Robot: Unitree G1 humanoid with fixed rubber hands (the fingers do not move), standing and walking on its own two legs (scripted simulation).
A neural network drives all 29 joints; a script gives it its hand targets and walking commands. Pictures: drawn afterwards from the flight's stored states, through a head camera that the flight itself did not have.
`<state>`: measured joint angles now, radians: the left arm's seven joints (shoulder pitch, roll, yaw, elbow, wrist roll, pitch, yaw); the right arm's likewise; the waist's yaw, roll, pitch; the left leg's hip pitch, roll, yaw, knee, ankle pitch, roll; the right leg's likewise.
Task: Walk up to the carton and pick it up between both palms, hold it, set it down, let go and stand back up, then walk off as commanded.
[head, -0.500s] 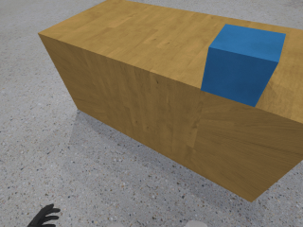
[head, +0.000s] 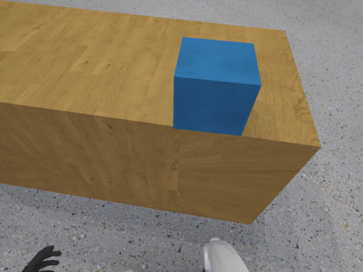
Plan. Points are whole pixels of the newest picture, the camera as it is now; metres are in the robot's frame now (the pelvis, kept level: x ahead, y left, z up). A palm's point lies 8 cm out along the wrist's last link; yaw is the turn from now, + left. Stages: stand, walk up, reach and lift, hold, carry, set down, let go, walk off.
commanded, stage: walk up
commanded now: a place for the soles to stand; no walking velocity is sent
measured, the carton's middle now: (212, 87) +0.58 -0.11 +0.07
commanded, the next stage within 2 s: none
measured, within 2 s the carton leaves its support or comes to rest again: neither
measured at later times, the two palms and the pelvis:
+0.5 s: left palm (69, 223) +0.26 +0.27 -0.09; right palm out of the picture +0.12 -0.33 -0.08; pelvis +0.07 -0.01 -0.01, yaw -13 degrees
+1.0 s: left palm (73, 222) +0.26 +0.25 -0.07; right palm out of the picture +0.04 -0.33 -0.07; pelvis +0.05 +0.00 +0.03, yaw -16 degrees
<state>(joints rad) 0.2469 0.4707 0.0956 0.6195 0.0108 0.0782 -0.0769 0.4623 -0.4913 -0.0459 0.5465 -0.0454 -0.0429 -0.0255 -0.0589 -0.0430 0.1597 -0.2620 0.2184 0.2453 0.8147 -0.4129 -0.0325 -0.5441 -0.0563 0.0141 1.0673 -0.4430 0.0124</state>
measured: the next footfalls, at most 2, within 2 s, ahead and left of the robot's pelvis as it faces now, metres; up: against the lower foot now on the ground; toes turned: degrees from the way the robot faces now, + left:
right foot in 0.08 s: +0.12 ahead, -0.15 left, +0.00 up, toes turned -10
left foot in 0.32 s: +0.15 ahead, +0.12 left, +0.00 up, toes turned -3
